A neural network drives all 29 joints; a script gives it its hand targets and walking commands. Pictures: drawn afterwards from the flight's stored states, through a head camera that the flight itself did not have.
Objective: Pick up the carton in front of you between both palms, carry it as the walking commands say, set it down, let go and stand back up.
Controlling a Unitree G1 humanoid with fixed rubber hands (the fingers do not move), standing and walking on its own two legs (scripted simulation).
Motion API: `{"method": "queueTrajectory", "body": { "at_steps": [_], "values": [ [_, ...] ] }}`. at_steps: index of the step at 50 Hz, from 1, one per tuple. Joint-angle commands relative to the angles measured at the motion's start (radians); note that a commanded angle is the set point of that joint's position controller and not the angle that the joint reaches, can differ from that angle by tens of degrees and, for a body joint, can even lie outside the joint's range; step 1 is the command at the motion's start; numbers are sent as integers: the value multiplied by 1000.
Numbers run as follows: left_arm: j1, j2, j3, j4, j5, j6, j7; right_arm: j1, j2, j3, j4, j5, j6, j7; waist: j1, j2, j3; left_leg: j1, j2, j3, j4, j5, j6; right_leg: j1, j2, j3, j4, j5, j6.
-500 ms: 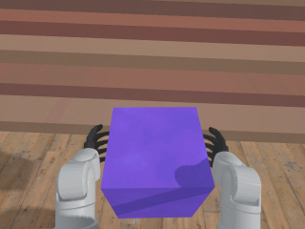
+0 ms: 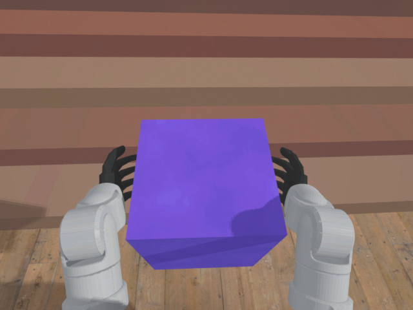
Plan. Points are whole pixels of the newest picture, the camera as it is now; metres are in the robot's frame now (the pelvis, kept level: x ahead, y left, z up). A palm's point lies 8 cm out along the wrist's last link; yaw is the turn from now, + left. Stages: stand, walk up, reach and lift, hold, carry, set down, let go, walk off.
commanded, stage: carry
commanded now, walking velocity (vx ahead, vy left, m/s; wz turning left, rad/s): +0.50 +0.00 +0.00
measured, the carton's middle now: (203, 201) +0.31 -0.01 +0.03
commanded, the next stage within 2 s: none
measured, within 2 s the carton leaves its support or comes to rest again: neither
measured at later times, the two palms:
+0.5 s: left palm (137, 48) +0.69 +0.15 +0.13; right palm (251, 45) +0.72 -0.15 +0.12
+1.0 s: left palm out of the picture +1.09 +0.16 +0.19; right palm out of the picture +1.05 -0.14 +0.18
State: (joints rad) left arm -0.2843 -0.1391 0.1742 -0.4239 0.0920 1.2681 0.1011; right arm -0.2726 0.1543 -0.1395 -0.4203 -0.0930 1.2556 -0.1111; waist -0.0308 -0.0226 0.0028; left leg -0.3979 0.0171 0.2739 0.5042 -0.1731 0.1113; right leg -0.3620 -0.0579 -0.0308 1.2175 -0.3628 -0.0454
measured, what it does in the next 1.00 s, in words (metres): climbs: right foot, then left foot 0.13 m higher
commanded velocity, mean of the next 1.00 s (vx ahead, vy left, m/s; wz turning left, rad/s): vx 0.50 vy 0.00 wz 0.00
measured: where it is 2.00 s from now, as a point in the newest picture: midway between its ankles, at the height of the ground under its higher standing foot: (169, 81)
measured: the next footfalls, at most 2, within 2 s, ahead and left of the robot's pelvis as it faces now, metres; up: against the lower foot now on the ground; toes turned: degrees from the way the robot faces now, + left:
right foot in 0.36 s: +0.42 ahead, -0.09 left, +0.00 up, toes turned -5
left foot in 0.86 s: +0.80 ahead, +0.10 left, +0.13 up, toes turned +5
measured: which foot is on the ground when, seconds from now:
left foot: down 0.00-0.38, up 0.40-0.84, down 0.86-1.00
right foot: up 0.00-0.34, down 0.36-0.86, up 0.88-1.00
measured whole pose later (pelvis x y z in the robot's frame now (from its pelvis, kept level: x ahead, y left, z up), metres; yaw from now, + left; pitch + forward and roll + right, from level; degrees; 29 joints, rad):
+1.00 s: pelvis +0.68 +0.04 +0.08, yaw +1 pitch +5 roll +2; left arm -0.80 -0.02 0.35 -0.08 0.07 1.29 0.11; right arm -0.79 0.05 -0.24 -0.06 -0.04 1.26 -0.15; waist -0.13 -0.01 0.17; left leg -0.66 -0.06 0.18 0.88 -0.31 0.11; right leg -0.59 0.10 0.11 1.72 -0.29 -0.07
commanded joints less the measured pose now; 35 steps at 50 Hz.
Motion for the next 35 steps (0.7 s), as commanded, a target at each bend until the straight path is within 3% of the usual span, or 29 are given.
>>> {"method": "queueTrajectory", "body": {
  "at_steps": [1, 6, 12, 15, 16, 17, 18, 19, 20, 21, 22, 23, 24, 26, 30, 31, 33, 34, 35],
  "values": [
    [-598, -766, -745, -71, -410, 3, -225, -633, 768, 739, -104, 447, 7, 243, 15, 93, -434, 475, 290, -388, -250, 143, 37, -217, -47, 25, -62, 69, -8],
    [-754, -690, -716, 75, -389, 30, -190, -797, 659, 699, 25, 470, 47, 243, -10, 138, -372, 451, 247, -257, -262, 168, 70, -298, -30, -55, -288, 135, 20],
    [-996, -717, -629, 295, -424, 71, -183, -1021, 684, 595, 276, 490, 77, 239, -34, 149, -281, 465, 203, -188, -222, 321, 59, -300, 7, -123, -551, 275, 10],
    [-1106, -761, -575, 394, -443, 75, -187, -1125, 742, 550, 378, 494, 75, 233, -13, 164, -277, 493, 198, -162, -147, 420, 26, -225, 32, -136, -642, 305, -18],
    [-1133, -776, -553, 430, -445, 74, -190, -1160, 762, 536, 408, 495, 73, 231, 10, 174, -308, 484, 192, -132, -65, 508, 13, -138, 53, -153, -662, 294, -34],
    [-1146, -790, -529, 473, -449, 70, -192, -1192, 783, 520, 438, 496, 71, 228, 66, 134, -381, 413, 152, -70, 119, 605, -14, 78, 109, -201, -694, 317, -36],
    [-1162, -799, -505, 512, -453, 62, -195, -1223, 796, 505, 469, 495, 67, 225, 113, 59, -459, 308, 101, -28, 337, 502, -49, 290, 105, -203, -734, 314, -28],
    [-1171, -804, -472, 550, -458, 56, -198, -1258, 805, 483, 490, 490, 61, 220, 138, -87, -502, 102, 58, -76, 551, 158, -67, 474, -101, 86, -706, 354, -31],
    [-1217, -810, -465, 557, -453, 41, -200, -1278, 849, 467, 504, 480, 62, 213, 96, -340, -576, -205, -76, -169, 795, -326, -99, 670, -299, 536, -831, 310, -195],
    [-1258, -868, -461, 547, -478, 35, -206, -1336, 854, 456, 492, 473, 55, 203, 95, -268, -562, -308, -36, -258, 906, -331, -65, 671, -306, 546, -849, 253, -229],
    [-1322, -911, -468, 509, -503, 25, -211, -1376, 876, 451, 470, 474, 48, 195, 103, -200, -536, -354, -7, -274, 929, -299, -44, 634, -265, 471, -826, 291, -220],
    [-1388, -948, -482, 466, -526, 19, -212, -1407, 899, 445, 447, 473, 39, 185, 100, -93, -519, -365, 17, -277, 904, -249, -35, 594, -244, 393, -810, 367, -200],
    [-1439, -978, -496, 424, -548, 14, -211, -1424, 908, 436, 428, 470, 34, 175, 98, -52, -519, -368, 38, -281, 871, -218, -34, 560, -237, 340, -809, 439, -190],
    [-1478, -1002, -501, 358, -566, 8, -202, -1403, 913, 422, 408, 451, 26, 156, 102, -67, -581, -396, 26, -252, 944, -212, -43, 601, -235, 295, -786, 565, -193],
    [-1434, -983, -522, 295, -547, 3, -189, -1327, 890, 432, 386, 392, 11, 133, 107, -52, -598, -590, 46, -231, 933, -206, -47, 708, -212, 214, -723, 680, -187],
    [-1414, -970, -529, 284, -537, 1, -188, -1312, 881, 443, 373, 378, 7, 130, 118, -77, -592, -647, 45, -214, 961, -220, -44, 737, -208, 212, -715, 698, -196],
    [-1377, -937, -555, 262, -516, -3, -186, -1294, 860, 464, 340, 356, 3, 128, 144, -98, -573, -807, 52, -202, 1052, -260, -30, 834, -220, 236, -704, 727, -219],
    [-1363, -921, -561, 245, -510, -3, -186, -1287, 840, 474, 318, 348, 2, 128, 173, -131, -563, -946, 47, -184, 1254, -329, -10, 913, -259, 291, -720, 815, -255],
    [-1345, -902, -570, 237, -505, -2, -186, -1282, 827, 483, 304, 340, 3, 130, 189, -113, -540, -1082, 59, -222, 1363, -411, 4, 980, -282, 324, -712, 817, -263]
  ]
}}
